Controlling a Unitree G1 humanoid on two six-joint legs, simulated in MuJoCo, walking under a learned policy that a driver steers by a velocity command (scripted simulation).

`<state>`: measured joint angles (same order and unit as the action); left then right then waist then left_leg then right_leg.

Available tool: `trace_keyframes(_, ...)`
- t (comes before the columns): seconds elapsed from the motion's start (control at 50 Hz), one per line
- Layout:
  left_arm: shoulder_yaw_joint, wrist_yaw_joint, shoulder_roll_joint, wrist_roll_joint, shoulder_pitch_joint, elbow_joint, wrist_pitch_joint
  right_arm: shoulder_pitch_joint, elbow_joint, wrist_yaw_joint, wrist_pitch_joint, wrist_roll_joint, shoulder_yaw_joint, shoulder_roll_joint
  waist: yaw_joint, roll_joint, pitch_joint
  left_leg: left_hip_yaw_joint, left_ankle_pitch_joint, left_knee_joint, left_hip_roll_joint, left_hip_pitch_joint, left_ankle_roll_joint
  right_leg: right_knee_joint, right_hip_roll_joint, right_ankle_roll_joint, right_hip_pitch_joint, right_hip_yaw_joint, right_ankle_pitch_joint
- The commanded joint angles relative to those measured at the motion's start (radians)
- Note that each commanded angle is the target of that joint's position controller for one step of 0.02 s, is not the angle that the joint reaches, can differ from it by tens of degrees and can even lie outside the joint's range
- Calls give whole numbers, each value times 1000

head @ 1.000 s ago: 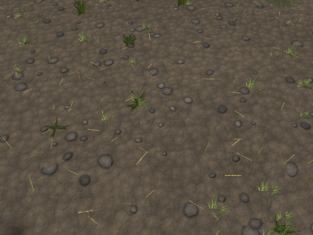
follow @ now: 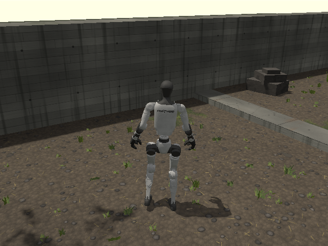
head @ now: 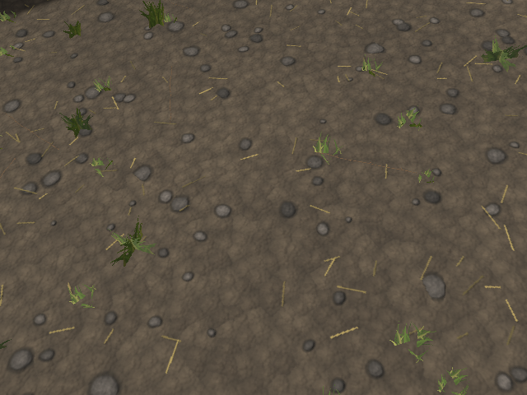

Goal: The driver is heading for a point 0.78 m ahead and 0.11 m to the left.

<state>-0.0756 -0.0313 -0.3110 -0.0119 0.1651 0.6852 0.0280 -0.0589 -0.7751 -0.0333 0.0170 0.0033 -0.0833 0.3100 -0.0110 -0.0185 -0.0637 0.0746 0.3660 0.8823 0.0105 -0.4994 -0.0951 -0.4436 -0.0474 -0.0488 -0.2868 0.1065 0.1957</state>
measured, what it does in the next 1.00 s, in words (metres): walks ahead, turning left: left foot, then left foot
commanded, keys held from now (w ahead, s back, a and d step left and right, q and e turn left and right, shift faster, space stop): e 0.08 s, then q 0.22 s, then w+q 0.54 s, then w+e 0.16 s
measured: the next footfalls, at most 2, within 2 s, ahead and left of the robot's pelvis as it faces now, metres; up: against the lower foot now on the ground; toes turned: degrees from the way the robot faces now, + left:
left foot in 0.18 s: +0.07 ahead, +0.15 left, +0.00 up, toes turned -9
left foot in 0.88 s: +0.31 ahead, +0.25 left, +0.00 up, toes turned +18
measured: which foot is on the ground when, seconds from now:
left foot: up 0.00-0.16, down 0.18-0.50, up 0.52-0.86, down 0.88-1.00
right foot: down 0.00-0.90, up 0.92-1.00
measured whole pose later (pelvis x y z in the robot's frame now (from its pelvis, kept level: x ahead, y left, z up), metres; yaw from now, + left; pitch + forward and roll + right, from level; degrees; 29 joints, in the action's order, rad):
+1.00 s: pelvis +0.23 +0.14 -0.02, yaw +15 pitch +1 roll +0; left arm -0.05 -0.01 -0.30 -0.04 0.34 0.83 -0.08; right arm -0.13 -0.67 0.04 -0.05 0.01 -0.04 0.28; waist -0.04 0.02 -0.06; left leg -0.06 0.21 0.60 0.04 -0.41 0.08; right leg -1.20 0.09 0.00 -0.34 0.02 0.40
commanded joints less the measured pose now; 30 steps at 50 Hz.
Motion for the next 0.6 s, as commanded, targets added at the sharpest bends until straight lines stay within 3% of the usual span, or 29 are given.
trace_keyframes(0.02,-51,-7,-187,2,-18,-69,-2,8,59,3,-13,3,-15,72,-6,165,170,3,-21,-89,16,35,-6,60,232,-181,141,248,-395)
trace_keyframes(0.1,-43,0,-172,3,-50,-76,7,-28,52,18,-28,8,-19,87,-1,192,171,1,-14,-218,20,107,17,23,228,-165,141,313,-356)
trace_keyframes(0.14,-24,-5,-133,0,-66,-75,12,-81,31,32,-39,5,-15,74,23,187,185,-33,-154,-398,7,229,45,-28,203,-125,119,292,-328)
trace_keyframes(0.16,-9,-6,-96,4,-38,-60,12,-86,28,38,-44,-6,-9,66,26,158,178,-14,-296,-515,-23,316,69,-44,168,-79,81,271,-223)
trace_keyframes(0.18,13,-5,-34,32,24,-43,6,-71,40,38,-47,-30,-7,101,-14,9,193,157,-443,-568,-169,398,116,-149,82,-15,26,182,-22)
trace_keyframes(0.2,13,-3,-28,42,86,-35,-3,2,51,37,-47,-51,9,104,-96,-149,146,288,-599,-551,-276,343,247,-164,-14,39,-22,97,269)
trace_keyframes(0.22,9,-5,-65,54,65,-28,-9,43,55,42,-52,-53,27,53,-82,-179,132,336,-473,-584,-306,238,324,-150,43,80,47,66,284)
trace_keyframes(0.24,-1,-6,-94,49,37,-12,-13,67,56,47,-56,-38,30,45,-73,-143,102,278,-347,-577,-228,229,282,-81,53,85,86,50,169)
trace_keyframes(0.26,-3,-7,-91,49,-7,-2,-15,37,42,47,-55,-22,21,80,-40,-127,98,230,-249,-564,-165,235,228,-34,43,84,111,41,72)
trace_keyframes(0.3,-6,-9,-98,42,-54,-10,-10,-5,30,41,-55,-3,10,141,-14,-134,65,237,-176,-574,-141,205,193,-18,43,81,133,28,8)
trace_keyframes(0.34,-2,-7,-79,33,-27,5,-18,-29,27,28,-45,-1,15,134,-12,-132,73,249,101,-603,-115,191,197,-49,14,73,126,-39,130)
trace_keyframes(0.38,-4,-4,-66,24,-34,7,-40,-64,30,17,-33,8,10,145,2,-141,34,323,308,-632,-124,192,239,-99,-13,68,45,-88,225)
trace_keyframes(0.42,-4,4,-47,14,-40,8,-74,-91,34,8,-30,17,4,151,10,-152,14,408,344,-634,-151,227,281,-90,-1,56,-12,-76,210)
trace_keyframes(0.46,-7,16,-42,4,-4,24,-107,-76,54,4,-26,23,3,137,-11,-131,30,415,313,-598,-131,204,283,-33,19,35,49,-60,179)
trace_keyframes(0.48,-12,19,-51,3,39,40,-119,-45,74,5,-25,24,6,120,-38,-99,42,378,281,-554,-96,140,261,8,41,19,138,-39,177)
trace_keyframes(0.5,-25,17,-88,5,104,57,-126,0,104,8,-29,27,14,89,-72,-16,40,291,225,-435,-36,19,216,79,113,-15,249,51,246)
trace_keyframes(0.52,-40,13,-139,9,205,85,-128,27,132,11,-39,32,27,36,-98,128,45,131,178,-211,61,-146,160,186,233,-77,386,244,389)
trace_keyframes(0.54,-55,19,-194,14,238,101,-129,47,165,17,-52,35,27,47,-97,254,-15,58,209,-26,66,-323,145,268,412,-171,428,487,392)
trace_keyframes(0.56,-45,14,-147,16,214,91,-130,23,159,22,-62,31,13,94,-73,171,-45,77,193,111,-12,-393,138,244,453,-198,422,476,302)
trace_keyframes(0.58,-35,7,-109,12,197,81,-129,-8,142,31,-66,35,11,91,-60,119,-38,86,128,166,-36,-411,136,240,424,-178,439,395,232)
trace_keyframes(0.6,-31,5,-101,11,189,78,-125,-18,137,38,-67,36,13,76,-57,111,-25,74,68,189,-56,-424,131,247,395,-152,457,315,168)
